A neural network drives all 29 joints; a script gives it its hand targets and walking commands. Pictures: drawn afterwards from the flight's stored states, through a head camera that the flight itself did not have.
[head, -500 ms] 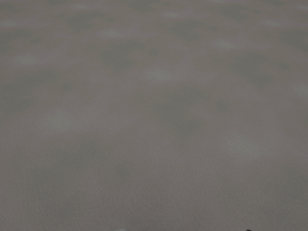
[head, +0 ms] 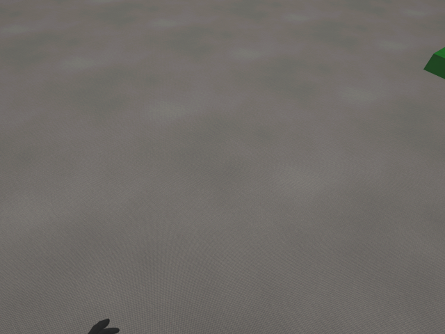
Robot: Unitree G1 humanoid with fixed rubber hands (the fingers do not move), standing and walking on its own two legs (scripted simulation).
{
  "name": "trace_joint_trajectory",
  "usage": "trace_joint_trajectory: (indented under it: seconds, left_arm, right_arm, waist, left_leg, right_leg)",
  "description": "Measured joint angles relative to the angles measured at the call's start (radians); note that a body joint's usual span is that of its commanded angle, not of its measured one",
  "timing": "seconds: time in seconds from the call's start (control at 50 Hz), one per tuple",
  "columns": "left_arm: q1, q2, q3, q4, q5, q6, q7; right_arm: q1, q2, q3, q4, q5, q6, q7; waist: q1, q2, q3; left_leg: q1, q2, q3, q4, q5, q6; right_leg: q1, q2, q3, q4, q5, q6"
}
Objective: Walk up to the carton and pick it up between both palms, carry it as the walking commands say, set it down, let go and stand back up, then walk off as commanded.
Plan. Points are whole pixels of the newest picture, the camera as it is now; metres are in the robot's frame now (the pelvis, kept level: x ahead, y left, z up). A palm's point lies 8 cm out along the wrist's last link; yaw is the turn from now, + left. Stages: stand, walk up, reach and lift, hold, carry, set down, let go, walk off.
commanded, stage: walk up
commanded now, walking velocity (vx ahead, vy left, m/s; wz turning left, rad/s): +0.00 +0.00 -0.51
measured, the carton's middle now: out of the picture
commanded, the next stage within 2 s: none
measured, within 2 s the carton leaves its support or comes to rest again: neither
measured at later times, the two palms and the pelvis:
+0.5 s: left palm (113, 315) +0.19 +0.21 -0.12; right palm out of the picture -0.07 -0.26 -0.11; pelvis +0.00 +0.01 +0.00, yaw -16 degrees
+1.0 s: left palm (205, 286) +0.24 +0.04 -0.12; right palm out of the picture +0.11 -0.46 -0.11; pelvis +0.13 -0.18 +0.01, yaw -29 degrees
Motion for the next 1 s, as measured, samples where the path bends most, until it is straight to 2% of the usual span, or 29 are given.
trace_joint_trajectory:
  seconds: [0.04,0.06,0.1,0.16,0.24,0.3,0.34,0.36,0.4,0.44,0.48,0.54,0.64,0.72,0.76,0.78,0.8,0.84,0.88,0.94,1.0]
  left_arm:
    - [-0.007,0.001,0.007,-0.006,-0.001,-0.015,0.002]
    - [-0.01,-0.004,0.01,-0.006,0.004,-0.02,0.003]
    - [-0.006,-0.008,0.014,-0.006,0.013,-0.029,0.012]
    - [0.023,-0.001,0.014,-0.011,0.01,-0.026,0.023]
    - [0.05,0.02,0.008,-0.018,0.008,-0.024,0.024]
    - [0.058,0.036,0.007,-0.026,0.013,-0.012,0.012]
    - [0.066,0.04,0.01,-0.035,0.032,-0.001,-0.009]
    - [0.057,0.043,0.016,-0.039,0.044,0.004,-0.016]
    - [0.033,0.048,0.024,-0.054,0.04,0.018,-0.029]
    - [0.014,0.042,0.024,-0.064,0.024,0.02,-0.045]
    - [0.007,0.033,0.02,-0.061,0.012,0.012,-0.064]
    - [0.003,0.024,0.013,-0.05,0.006,0.014,-0.082]
    - [-0.002,0.014,0.005,-0.008,-0.001,0.011,-0.088]
    - [-0.024,0.015,-0.009,0.004,0.005,-0.001,-0.095]
    - [-0.035,0.021,-0.009,-0.004,0.015,-0.017,-0.088]
    - [-0.041,0.025,-0.006,-0.005,0.017,-0.035,-0.078]
    - [-0.05,0.019,-0.001,0.005,0.02,-0.056,-0.065]
    - [-0.03,0.008,-0.002,0.028,0.012,-0.079,-0.039]
    - [0.022,-0.003,-0.007,0.059,0.006,-0.088,-0.014]
    - [0.115,-0.025,-0.007,0.109,0.002,-0.095,0.007]
    - [0.183,-0.04,-0.014,0.153,0.005,-0.098,0.01]
  right_arm:
    - [0.001,-0.018,-0.007,0.008,0.006,0.01,0.004]
    - [-0.003,-0.027,-0.012,0.013,0.015,0.023,0.004]
    - [-0.015,-0.038,-0.02,0.015,0.021,0.049,0.003]
    - [-0.039,-0.035,-0.026,-0.004,0.016,0.059,0.004]
    - [-0.075,-0.018,-0.024,-0.041,0.018,0.06,0.001]
    - [-0.087,-0.007,-0.014,-0.067,0.04,0.044,-0.005]
    - [-0.049,-0.02,-0.009,-0.095,0.046,0.015,-0.019]
    - [-0.029,-0.022,-0.012,-0.098,0.041,-0.001,-0.03]
    - [0.013,-0.011,-0.016,-0.064,0.03,-0.014,-0.048]
    - [0.055,-0.004,-0.023,-0.004,0.02,-0.01,-0.051]
    - [0.093,0.0,-0.031,0.044,0.009,-0.004,-0.046]
    - [0.141,0.006,-0.036,0.083,0.01,-0.011,-0.045]
    - [0.197,0.007,-0.047,0.105,0.01,-0.032,-0.036]
    - [0.22,0.001,-0.056,0.116,0.015,-0.044,-0.031]
    - [0.226,-0.005,-0.058,0.125,0.015,-0.04,-0.024]
    - [0.226,-0.009,-0.059,0.131,0.014,-0.035,-0.017]
    - [0.208,-0.019,-0.062,0.138,0.01,-0.024,-0.008]
    - [0.143,-0.037,-0.067,0.131,0.005,-0.001,0.009]
    - [0.067,-0.043,-0.063,0.105,0.004,-0.013,0.021]
    - [-0.035,-0.032,-0.053,0.048,-0.007,-0.038,0.035]
    - [-0.113,-0.003,-0.037,0.008,-0.006,-0.039,0.044]
  waist:
    - [-0.002,0.007,-0.003]
    - [-0.002,0.02,0.0]
    - [0.007,0.028,0.004]
    - [0.014,0.018,-0.001]
    - [0.028,-0.006,-0.015]
    - [0.048,-0.023,-0.035]
    - [0.05,-0.001,-0.075]
    - [0.047,-0.003,-0.082]
    - [0.052,-0.036,-0.085]
    - [0.052,-0.047,-0.087]
    - [0.045,-0.046,-0.096]
    - [0.03,-0.037,-0.102]
    - [0.002,-0.023,-0.102]
    - [-0.015,-0.009,-0.089]
    - [-0.021,-0.002,-0.079]
    - [-0.018,0.004,-0.073]
    - [-0.007,0.024,-0.057]
    - [0.01,0.042,-0.048]
    - [0.019,0.043,-0.045]
    - [0.037,0.044,-0.05]
    - [0.056,0.038,-0.051]
  left_leg:
    - [-0.033,0.022,0.021,0.076,-0.035,-0.012]
    - [-0.059,0.024,-0.01,0.131,-0.108,-0.033]
    - [-0.116,-0.009,-0.115,0.271,-0.218,-0.074]
    - [-0.163,-0.03,-0.182,0.385,-0.205,-0.1]
    - [-0.167,-0.044,-0.22,0.355,-0.185,-0.113]
    - [-0.118,-0.045,-0.204,0.229,-0.185,-0.104]
    - [-0.041,-0.014,-0.193,0.07,-0.182,-0.097]
    - [-0.052,-0.006,-0.191,0.065,-0.099,-0.094]
    - [-0.06,-0.003,-0.162,0.105,-0.071,-0.077]
    - [-0.034,0.012,-0.146,0.09,-0.078,-0.072]
    - [0.007,0.03,-0.133,0.046,-0.073,-0.081]
    - [0.066,0.061,-0.116,-0.026,-0.054,-0.102]
    - [0.172,0.105,-0.069,-0.136,-0.037,-0.147]
    - [0.251,0.132,-0.028,-0.19,-0.046,-0.191]
    - [0.257,0.157,-0.024,-0.143,-0.088,-0.205]
    - [0.233,0.181,-0.034,-0.064,-0.129,-0.193]
    - [0.179,0.205,-0.076,0.086,-0.189,-0.168]
    - [0.026,0.15,-0.21,0.426,-0.269,-0.131]
    - [-0.101,0.084,-0.246,0.634,-0.2,-0.099]
    - [-0.23,0.046,-0.224,0.673,-0.048,-0.079]
    - [-0.294,0.031,-0.207,0.535,0.028,-0.087]
  right_leg:
    - [0.04,0.008,0.008,-0.128,0.118,-0.021]
    - [0.027,0.019,0.014,-0.116,0.143,-0.033]
    - [0.017,0.03,0.037,-0.104,0.14,-0.044]
    - [0.027,0.039,0.078,-0.15,0.164,-0.044]
    - [0.024,0.043,0.127,-0.198,0.208,-0.039]
    - [-0.002,0.052,0.158,-0.186,0.196,-0.042]
    - [-0.07,0.088,0.159,-0.06,0.045,-0.047]
    - [-0.13,0.099,0.167,0.069,0.002,-0.031]
    - [-0.24,0.09,0.19,0.289,0.066,0.005]
    - [-0.322,0.067,0.184,0.436,0.148,0.027]
    - [-0.367,0.036,0.167,0.51,0.207,0.041]
    - [-0.396,0.005,0.159,0.526,0.27,0.054]
    - [-0.355,-0.053,0.089,0.316,0.307,0.066]
    - [-0.243,-0.088,-0.005,0.054,0.218,0.044]
    - [-0.168,-0.082,-0.036,-0.063,0.184,0.024]
    - [-0.134,-0.069,-0.047,-0.109,0.205,0.007]
    - [-0.144,-0.046,-0.053,-0.079,0.23,-0.011]
    - [-0.155,-0.018,-0.047,-0.034,0.197,-0.036]
    - [-0.112,0.002,-0.031,-0.08,0.186,-0.048]
    - [-0.014,0.033,-0.004,-0.199,0.213,-0.055]
    - [0.087,0.057,0.019,-0.303,0.227,-0.066]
